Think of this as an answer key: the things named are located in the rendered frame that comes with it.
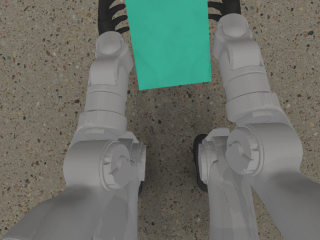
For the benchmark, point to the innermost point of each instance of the robot right hand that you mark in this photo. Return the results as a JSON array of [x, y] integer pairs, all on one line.
[[227, 7]]

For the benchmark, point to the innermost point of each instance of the carton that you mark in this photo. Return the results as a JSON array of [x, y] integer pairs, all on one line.
[[170, 41]]

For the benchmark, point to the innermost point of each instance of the robot right forearm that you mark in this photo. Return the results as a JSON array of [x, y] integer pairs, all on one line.
[[243, 74]]

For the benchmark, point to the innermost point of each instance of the robot left hand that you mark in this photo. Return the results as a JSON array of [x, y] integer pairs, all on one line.
[[105, 22]]

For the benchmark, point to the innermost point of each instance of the right robot upper arm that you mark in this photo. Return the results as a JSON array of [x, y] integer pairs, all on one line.
[[269, 156]]

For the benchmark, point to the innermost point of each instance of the left robot thigh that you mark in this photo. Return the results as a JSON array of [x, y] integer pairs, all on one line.
[[119, 219]]

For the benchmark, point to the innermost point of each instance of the robot right foot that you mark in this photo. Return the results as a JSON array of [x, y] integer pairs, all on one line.
[[198, 140]]

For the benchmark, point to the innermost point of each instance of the left robot upper arm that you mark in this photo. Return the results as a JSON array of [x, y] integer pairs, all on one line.
[[93, 171]]

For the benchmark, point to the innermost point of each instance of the robot left forearm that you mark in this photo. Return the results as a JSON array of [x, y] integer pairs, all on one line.
[[104, 113]]

